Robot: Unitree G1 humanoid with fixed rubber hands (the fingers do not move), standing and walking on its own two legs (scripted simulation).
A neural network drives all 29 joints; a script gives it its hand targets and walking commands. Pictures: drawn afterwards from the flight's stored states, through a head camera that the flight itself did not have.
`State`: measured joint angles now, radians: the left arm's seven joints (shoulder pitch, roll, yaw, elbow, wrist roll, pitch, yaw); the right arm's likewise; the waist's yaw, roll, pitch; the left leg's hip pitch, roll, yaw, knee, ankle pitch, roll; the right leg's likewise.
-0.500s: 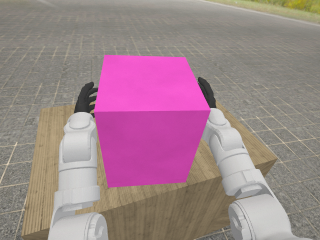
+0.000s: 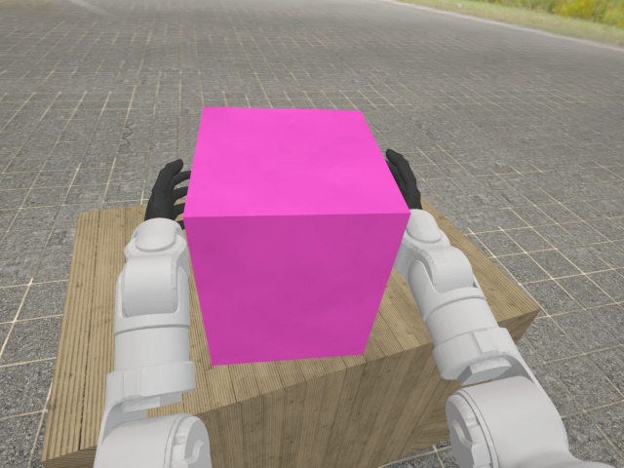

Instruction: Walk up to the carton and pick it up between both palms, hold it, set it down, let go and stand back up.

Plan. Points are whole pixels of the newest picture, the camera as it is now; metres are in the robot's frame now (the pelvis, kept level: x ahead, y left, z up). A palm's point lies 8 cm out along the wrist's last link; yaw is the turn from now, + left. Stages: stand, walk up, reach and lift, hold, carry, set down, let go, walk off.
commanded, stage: hold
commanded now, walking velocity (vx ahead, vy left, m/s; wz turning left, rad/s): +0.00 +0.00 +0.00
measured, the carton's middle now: (287, 236) +0.37 +0.01 +0.17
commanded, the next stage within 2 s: set down in 0.84 s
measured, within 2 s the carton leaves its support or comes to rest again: neither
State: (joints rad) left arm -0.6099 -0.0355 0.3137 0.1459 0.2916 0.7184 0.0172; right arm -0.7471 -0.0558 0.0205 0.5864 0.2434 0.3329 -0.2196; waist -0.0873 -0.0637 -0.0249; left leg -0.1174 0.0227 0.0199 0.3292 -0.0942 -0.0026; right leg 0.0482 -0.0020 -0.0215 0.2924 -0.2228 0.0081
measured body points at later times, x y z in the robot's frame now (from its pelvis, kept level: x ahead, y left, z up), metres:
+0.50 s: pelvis +0.00 +0.00 +0.00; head -0.06 +0.03 +0.45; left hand +0.38 +0.16 +0.19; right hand +0.38 -0.13 +0.21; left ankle +0.06 +0.12 -0.75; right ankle -0.03 -0.12 -0.75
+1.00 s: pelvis +0.00 +0.00 +0.00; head -0.06 +0.03 +0.45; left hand +0.37 +0.17 +0.19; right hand +0.38 -0.13 +0.21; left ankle +0.06 +0.12 -0.75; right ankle -0.03 -0.12 -0.75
